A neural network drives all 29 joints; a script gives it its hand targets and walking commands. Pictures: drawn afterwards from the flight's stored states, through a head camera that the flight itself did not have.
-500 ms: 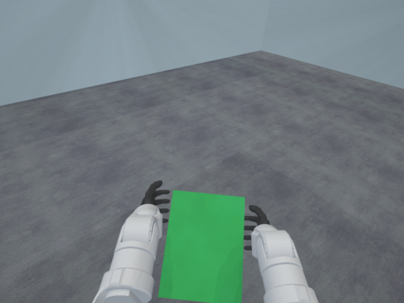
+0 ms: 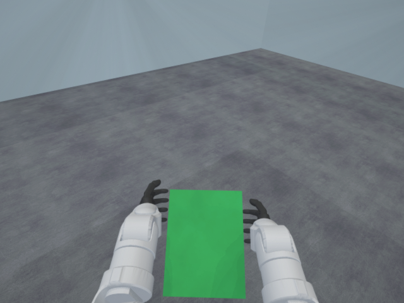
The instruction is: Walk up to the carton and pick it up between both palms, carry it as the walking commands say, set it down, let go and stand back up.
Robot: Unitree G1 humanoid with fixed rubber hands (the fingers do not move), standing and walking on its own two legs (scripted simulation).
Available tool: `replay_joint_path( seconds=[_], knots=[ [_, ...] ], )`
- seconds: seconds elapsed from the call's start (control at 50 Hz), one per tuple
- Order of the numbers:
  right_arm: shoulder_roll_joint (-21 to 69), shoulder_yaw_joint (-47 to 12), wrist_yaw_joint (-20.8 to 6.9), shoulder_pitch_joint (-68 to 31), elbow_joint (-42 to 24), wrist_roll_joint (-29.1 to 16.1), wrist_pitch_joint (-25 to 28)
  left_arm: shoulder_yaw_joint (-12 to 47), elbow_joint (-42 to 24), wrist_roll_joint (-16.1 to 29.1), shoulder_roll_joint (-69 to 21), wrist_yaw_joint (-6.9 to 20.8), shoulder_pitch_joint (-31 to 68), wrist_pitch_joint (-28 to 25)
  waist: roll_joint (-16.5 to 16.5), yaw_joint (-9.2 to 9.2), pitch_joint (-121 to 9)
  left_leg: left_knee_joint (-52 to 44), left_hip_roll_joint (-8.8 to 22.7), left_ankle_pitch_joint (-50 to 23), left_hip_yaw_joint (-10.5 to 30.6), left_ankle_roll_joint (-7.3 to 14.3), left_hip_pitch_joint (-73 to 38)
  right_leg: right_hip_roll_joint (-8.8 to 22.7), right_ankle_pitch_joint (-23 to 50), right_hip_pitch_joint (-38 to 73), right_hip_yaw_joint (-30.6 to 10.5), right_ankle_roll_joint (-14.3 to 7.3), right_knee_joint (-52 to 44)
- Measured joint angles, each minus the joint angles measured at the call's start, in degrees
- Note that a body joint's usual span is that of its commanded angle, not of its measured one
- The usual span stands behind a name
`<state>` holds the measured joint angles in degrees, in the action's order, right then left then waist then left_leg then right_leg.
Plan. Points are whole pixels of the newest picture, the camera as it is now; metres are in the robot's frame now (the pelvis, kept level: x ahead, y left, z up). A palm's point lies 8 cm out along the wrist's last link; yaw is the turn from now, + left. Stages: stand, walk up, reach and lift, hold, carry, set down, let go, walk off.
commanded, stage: hold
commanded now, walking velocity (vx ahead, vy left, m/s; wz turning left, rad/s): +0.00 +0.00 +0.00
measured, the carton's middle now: (204, 240) +0.32 +0.00 -0.05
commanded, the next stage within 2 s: carry in 0.50 s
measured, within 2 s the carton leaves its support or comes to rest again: neither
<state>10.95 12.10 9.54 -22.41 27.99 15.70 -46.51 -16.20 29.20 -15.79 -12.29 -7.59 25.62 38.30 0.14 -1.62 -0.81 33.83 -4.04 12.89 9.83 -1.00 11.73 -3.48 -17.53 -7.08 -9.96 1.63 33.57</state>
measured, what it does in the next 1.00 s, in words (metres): steps on the spot: left foot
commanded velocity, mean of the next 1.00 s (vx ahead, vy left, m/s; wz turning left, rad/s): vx -0.14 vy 0.00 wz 0.32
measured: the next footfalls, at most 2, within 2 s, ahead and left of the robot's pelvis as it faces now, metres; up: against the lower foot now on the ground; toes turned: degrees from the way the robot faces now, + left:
left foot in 0.88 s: +0.03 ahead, +0.12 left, +0.00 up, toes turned +8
right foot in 1.14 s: -0.08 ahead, -0.12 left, +0.00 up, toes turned +16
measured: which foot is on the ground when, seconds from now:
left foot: down 0.00-0.72, up 0.74-0.86, down 0.88-1.00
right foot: down 0.00-0.90, up 0.92-1.00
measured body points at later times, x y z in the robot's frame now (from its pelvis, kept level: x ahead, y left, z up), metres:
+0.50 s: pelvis +0.01 +0.00 +0.00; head -0.06 +0.00 +0.45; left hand +0.32 +0.13 +0.05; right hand +0.31 -0.12 +0.04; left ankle +0.07 +0.12 -0.73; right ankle +0.02 -0.14 -0.73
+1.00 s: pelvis -0.09 -0.01 -0.02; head +0.00 +0.01 +0.42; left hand +0.23 +0.18 +0.03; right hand +0.27 -0.07 +0.03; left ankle -0.01 +0.11 -0.73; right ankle -0.01 -0.13 -0.70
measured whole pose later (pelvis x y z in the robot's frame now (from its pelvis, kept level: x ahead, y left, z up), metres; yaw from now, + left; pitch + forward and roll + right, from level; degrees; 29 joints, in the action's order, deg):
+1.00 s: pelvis -0.09 -0.01 -0.02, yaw +12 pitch +4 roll -1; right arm 11.6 7.2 18.7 -23.8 -12.8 2.1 -65.6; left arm -8.0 -9.8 -5.0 -11.7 -14.8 24.0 57.5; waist -1.4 1.4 8.5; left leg 43.1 -2.6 12.6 2.6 1.7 34.0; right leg 1.1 -28.0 -34.9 0.6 2.1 55.3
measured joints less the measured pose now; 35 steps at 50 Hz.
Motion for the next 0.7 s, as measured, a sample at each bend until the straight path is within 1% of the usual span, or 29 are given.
replay_joint_path(
  seconds=[0.18,0.52,0.56,0.58,0.62,0.66,0.7],
  knots=[
    [-0.2,-1.1,0.6,0.6,-0.6,-0.8,0.1,0.4,-0.6,0.2,0.2,0.4,-0.6,0.3,0.1,-0.02,0.0,-0.3,0.1,0.1,0.2,-0.2,-0.1,0.0,-0.2,0.0,0.2,-0.2,0.0],
    [-0.9,-3.6,0.0,2.6,-2.9,-1.8,-0.7,2.3,-2.9,1.6,1.1,1.0,-2.8,1.6,-0.3,0.20,-0.4,-1.8,0.2,-0.4,0.2,0.0,-0.6,0.2,0.5,0.8,0.2,-0.1,-2.1],
    [-0.5,-2.5,-0.8,1.3,-0.6,-0.3,-0.1,1.5,-1.1,0.1,0.9,1.0,-2.0,1.1,-0.1,0.20,-1.6,-1.4,0.0,-0.4,0.0,0.0,0.9,0.3,0.2,-1.1,0.2,-0.2,-1.0],
    [-0.3,-2.5,-0.2,0.8,-0.9,-0.3,-0.7,2.1,-2.0,0.3,0.8,-0.4,-1.9,1.9,0.1,0.26,-2.1,-0.9,-0.2,-0.4,-0.2,0.0,2.3,0.4,-0.1,-2.8,0.1,-0.2,0.1],
    [-0.2,-3.6,1.7,0.4,-4.8,-1.6,-2.5,4.8,-5.9,2.2,0.8,-4.3,-1.9,3.8,0.2,0.46,-1.6,0.3,-0.6,-0.6,-0.3,-0.1,5.2,0.8,-0.6,-6.3,0.4,-0.2,2.5],
    [0.0,-4.3,5.5,-0.1,-10.0,-3.6,-4.1,6.5,-10.8,4.5,0.5,-6.3,-1.1,5.5,0.0,0.62,-0.1,1.2,-1.0,-1.2,0.0,-0.3,8.3,1.1,-0.5,-9.5,1.1,0.2,4.3],
    [0.4,-3.8,9.5,-1.1,-16.0,-5.6,-6.1,7.5,-14.9,5.9,-0.2,-7.6,0.4,6.8,-1.4,0.93,1.8,2.5,-1.1,-2.0,1.1,-0.6,11.5,0.8,0.1,-12.2,2.2,0.2,5.0]
  ],
)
